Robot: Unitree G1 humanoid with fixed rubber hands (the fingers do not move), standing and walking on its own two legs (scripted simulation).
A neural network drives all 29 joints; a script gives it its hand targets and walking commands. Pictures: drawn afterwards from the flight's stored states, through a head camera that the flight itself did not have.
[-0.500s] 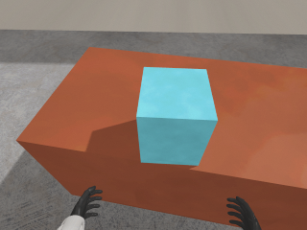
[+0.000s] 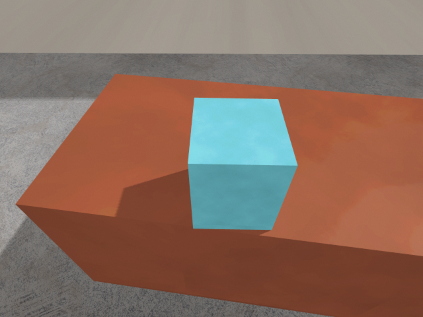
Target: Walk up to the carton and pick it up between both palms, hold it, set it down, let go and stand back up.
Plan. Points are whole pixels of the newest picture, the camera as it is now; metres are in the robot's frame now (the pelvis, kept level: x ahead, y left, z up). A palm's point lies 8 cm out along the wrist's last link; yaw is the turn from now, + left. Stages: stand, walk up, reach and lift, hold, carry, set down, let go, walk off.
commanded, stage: stand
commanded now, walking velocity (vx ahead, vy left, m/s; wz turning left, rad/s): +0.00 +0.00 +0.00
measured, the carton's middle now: (234, 165) +0.44 -0.02 +0.01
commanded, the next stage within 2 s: none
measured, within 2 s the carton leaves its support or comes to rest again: neither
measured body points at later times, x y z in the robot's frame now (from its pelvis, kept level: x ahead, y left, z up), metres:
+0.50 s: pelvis +0.01 +0.05 +0.00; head -0.02 +0.06 +0.45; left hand +0.00 +0.26 -0.16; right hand -0.03 -0.16 -0.16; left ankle -0.05 +0.08 -0.73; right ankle +0.03 -0.13 -0.73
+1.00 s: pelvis +0.04 +0.08 +0.00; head +0.02 +0.09 +0.44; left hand +0.01 +0.28 -0.17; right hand -0.06 -0.11 -0.16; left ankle -0.05 +0.08 -0.73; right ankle +0.03 -0.12 -0.73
